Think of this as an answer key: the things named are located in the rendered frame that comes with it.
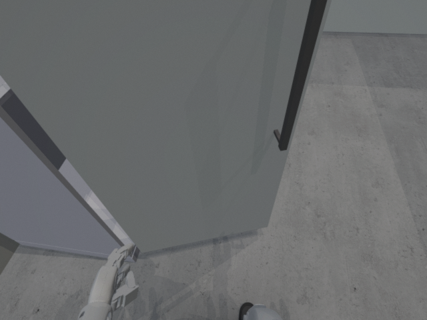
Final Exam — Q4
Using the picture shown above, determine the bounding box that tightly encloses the left robot hand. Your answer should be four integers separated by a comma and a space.
87, 243, 139, 312

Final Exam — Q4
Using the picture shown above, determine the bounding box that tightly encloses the handle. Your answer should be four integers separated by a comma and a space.
274, 0, 327, 151

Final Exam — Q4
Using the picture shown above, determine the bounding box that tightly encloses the left robot forearm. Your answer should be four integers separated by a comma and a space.
77, 302, 113, 320

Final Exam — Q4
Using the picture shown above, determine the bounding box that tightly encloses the robot right foot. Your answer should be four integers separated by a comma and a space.
239, 303, 254, 320

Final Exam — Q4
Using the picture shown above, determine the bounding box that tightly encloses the fridge door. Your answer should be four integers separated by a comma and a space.
0, 0, 332, 253

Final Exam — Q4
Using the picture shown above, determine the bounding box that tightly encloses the robot right shin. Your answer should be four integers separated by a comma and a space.
248, 304, 266, 312

